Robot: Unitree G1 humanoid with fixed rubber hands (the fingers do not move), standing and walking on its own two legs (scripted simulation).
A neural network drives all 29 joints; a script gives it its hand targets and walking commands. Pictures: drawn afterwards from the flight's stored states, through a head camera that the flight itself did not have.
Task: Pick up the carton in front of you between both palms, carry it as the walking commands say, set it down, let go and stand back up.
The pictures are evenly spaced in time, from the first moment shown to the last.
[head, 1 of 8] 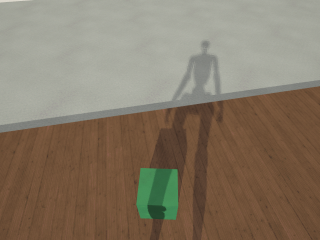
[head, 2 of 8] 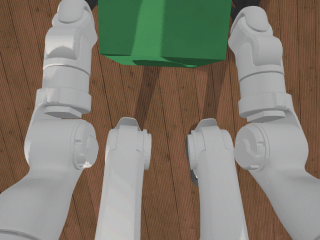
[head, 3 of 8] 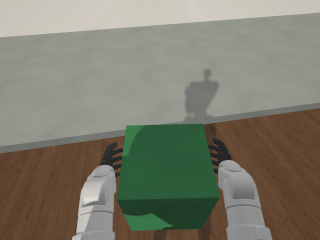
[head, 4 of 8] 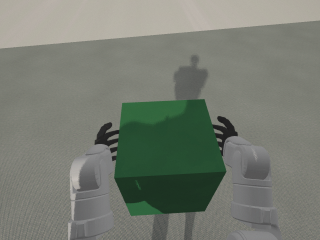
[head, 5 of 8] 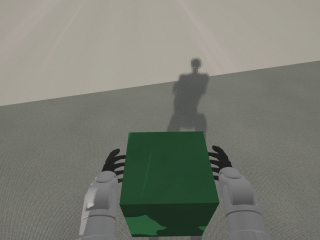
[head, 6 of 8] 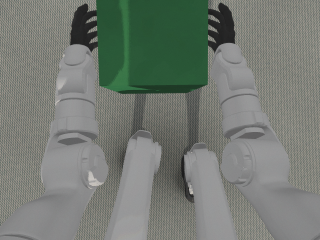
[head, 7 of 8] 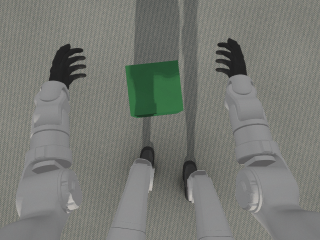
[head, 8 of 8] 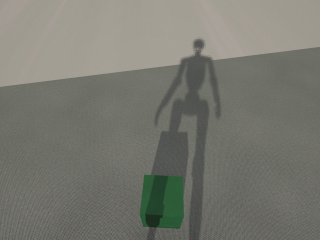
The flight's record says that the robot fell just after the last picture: no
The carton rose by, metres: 0.68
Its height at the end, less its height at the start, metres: -0.11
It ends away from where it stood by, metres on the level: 3.31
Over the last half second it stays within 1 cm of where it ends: yes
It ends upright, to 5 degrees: yes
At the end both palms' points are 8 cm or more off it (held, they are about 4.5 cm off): yes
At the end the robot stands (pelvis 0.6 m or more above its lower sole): yes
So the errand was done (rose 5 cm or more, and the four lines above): yes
